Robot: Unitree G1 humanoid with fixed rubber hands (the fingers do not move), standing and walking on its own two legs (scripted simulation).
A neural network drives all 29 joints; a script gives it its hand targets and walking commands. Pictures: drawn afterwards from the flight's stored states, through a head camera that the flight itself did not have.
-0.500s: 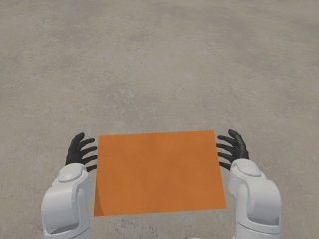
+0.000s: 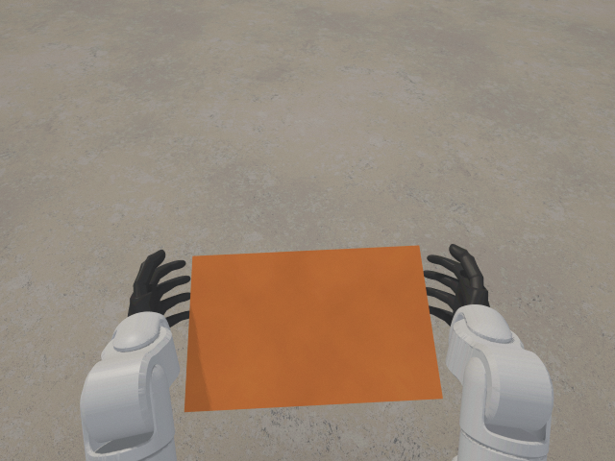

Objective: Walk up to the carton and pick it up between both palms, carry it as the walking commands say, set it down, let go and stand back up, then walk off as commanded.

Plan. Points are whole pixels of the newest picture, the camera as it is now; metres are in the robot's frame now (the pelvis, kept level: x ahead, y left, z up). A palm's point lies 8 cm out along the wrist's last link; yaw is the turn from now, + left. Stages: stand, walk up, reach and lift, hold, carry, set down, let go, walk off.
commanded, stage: carry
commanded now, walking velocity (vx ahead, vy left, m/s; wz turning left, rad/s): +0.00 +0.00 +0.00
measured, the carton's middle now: (309, 327) +0.29 +0.00 +0.01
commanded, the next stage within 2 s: none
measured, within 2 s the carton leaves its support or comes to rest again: neither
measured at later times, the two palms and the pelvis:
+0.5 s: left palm (101, 351) +0.22 +0.21 +0.11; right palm (445, 355) +0.20 -0.14 +0.11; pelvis -0.03 +0.04 +0.00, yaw -1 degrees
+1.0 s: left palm (110, 350) +0.22 +0.21 +0.11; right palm (445, 345) +0.22 -0.14 +0.11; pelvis -0.03 +0.03 +0.00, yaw -1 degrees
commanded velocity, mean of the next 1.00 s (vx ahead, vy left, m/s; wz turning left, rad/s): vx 0.00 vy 0.00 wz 0.00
